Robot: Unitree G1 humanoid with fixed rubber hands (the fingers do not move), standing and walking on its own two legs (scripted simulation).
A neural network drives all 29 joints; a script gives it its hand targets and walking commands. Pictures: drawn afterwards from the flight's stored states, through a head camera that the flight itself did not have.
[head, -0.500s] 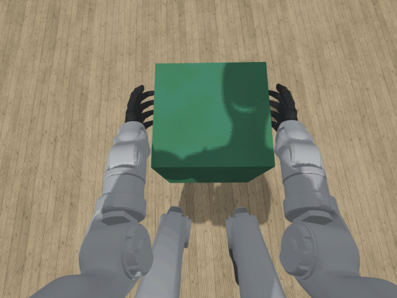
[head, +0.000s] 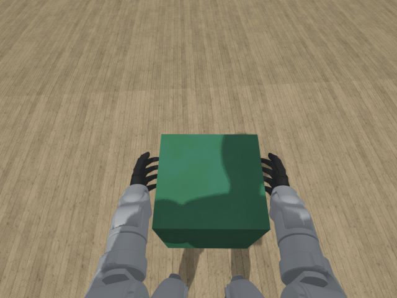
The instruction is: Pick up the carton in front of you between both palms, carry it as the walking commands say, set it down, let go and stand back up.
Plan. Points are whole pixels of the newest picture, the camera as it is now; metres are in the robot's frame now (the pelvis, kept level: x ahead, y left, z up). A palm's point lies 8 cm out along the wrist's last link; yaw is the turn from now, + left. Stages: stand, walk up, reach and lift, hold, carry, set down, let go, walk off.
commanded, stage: reach and lift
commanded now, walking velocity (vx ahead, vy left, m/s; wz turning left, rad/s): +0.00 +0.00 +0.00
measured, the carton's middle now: (208, 197) +0.34 +0.00 -0.10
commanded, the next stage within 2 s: hold in 1.34 s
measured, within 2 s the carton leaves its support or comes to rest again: neither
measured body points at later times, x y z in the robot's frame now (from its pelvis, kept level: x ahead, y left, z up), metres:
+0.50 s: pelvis +0.01 +0.00 +0.06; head -0.02 +0.00 +0.50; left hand +0.31 +0.15 +0.07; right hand +0.31 -0.15 +0.07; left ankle +0.03 +0.13 -0.68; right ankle +0.03 -0.13 -0.68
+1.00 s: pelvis +0.01 +0.00 +0.06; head -0.01 +0.00 +0.51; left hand +0.32 +0.15 +0.08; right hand +0.32 -0.15 +0.08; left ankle +0.03 +0.13 -0.68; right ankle +0.03 -0.13 -0.68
